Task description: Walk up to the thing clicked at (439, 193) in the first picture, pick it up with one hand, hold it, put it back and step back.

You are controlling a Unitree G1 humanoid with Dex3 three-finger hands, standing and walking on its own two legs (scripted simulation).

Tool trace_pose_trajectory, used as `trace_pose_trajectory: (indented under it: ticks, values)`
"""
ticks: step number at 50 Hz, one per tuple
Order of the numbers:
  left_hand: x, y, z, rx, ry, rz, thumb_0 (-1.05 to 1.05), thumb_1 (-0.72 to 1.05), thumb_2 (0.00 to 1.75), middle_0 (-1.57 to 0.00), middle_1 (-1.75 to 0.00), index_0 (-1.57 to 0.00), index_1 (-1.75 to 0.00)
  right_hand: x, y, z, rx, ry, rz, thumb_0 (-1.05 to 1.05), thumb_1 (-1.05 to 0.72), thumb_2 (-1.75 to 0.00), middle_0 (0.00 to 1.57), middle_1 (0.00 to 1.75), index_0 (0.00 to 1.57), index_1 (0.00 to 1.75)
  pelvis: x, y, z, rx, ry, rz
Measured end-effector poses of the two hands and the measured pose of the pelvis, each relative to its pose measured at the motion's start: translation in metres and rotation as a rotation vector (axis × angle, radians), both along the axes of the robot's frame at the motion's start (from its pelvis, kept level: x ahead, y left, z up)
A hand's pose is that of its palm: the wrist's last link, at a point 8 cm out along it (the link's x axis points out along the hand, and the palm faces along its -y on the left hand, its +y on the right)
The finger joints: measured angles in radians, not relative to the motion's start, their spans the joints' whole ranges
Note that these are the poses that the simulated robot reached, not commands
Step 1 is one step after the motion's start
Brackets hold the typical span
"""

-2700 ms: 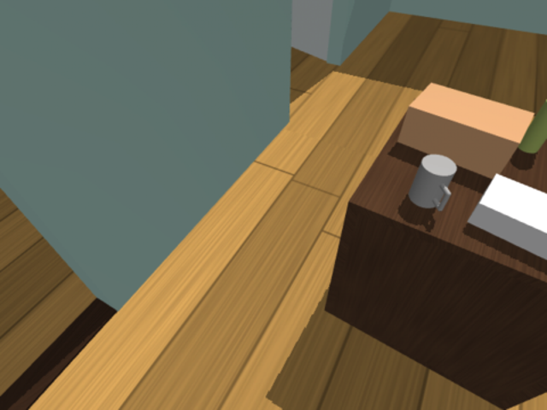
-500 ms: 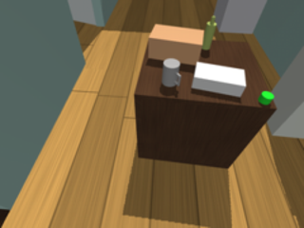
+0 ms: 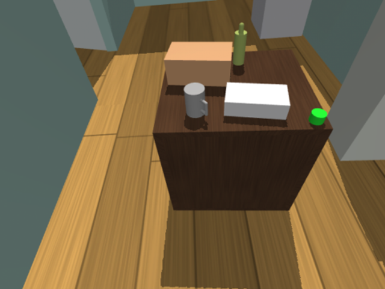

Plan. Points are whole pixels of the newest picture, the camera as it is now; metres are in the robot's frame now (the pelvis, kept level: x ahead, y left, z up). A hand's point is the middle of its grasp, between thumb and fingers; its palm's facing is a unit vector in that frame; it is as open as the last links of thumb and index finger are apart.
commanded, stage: walk up
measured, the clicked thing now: (197, 102) +0.76 +0.02 -0.08
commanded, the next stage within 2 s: stand in 0.92 s
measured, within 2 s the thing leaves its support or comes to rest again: neither
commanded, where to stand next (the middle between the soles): +0.07 +0.03 m, yaw +0 degrees
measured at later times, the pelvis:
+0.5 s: pelvis +0.00 +0.01 +0.01, yaw -2 degrees
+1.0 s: pelvis +0.00 +0.02 +0.01, yaw -2 degrees
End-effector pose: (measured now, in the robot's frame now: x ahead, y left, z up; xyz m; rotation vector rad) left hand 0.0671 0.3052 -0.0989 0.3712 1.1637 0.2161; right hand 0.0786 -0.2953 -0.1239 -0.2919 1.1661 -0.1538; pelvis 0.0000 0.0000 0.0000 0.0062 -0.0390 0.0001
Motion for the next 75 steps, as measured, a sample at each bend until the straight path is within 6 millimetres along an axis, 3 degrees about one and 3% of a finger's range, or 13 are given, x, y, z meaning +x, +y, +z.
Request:
trace_pose_trajectory:
  ticks: [9, 16, 36, 58, 75]
  values:
    - [0.041, -0.007, 0.001, -0.029, -0.059, -0.043, 0.0, 0.91, 0.9, -0.2, -0.3, -0.21, -0.3, -0.012, 0.003, 0.008, -0.007, 0.039, -0.045, 0.0, -0.9, -0.9, 0.21, 0.3, 0.2, 0.3, 0.002, 0.003, 0.006, 0.0, -0.005, -0.016]
    - [0.053, -0.009, -0.001, -0.053, -0.063, -0.062, 0.0, 0.91, 0.9, -0.2, -0.3, -0.21, -0.3, -0.017, -0.001, 0.017, -0.036, 0.037, -0.075, 0.0, -0.9, -0.9, 0.21, 0.3, 0.2, 0.3, 0.001, 0.007, 0.009, 0.0, -0.01, -0.028]
    - [0.016, 0.005, -0.005, -0.037, 0.062, -0.027, 0.0, 0.91, 0.9, -0.2, -0.3, -0.21, -0.3, -0.019, 0.012, 0.013, -0.01, 0.064, -0.085, 0.0, -0.9, -0.9, 0.21, 0.3, 0.2, 0.3, 0.001, 0.015, 0.013, -0.003, -0.003, -0.038]
    - [0.026, 0.0, -0.006, -0.056, 0.043, -0.029, 0.0, 0.91, 0.9, -0.2, -0.3, -0.21, -0.3, -0.008, 0.01, 0.02, -0.031, 0.055, -0.07, 0.0, -0.9, -0.9, 0.21, 0.3, 0.2, 0.3, 0.004, 0.014, 0.015, -0.005, 0.008, -0.02]
    - [0.005, 0.002, -0.006, -0.056, 0.065, -0.001, 0.0, 0.91, 0.9, -0.2, -0.3, -0.21, -0.3, -0.013, 0.009, 0.019, -0.03, 0.068, -0.052, 0.0, -0.91, -0.9, 0.21, 0.3, 0.2, 0.3, 0.0, 0.012, 0.016, -0.007, 0.008, -0.005]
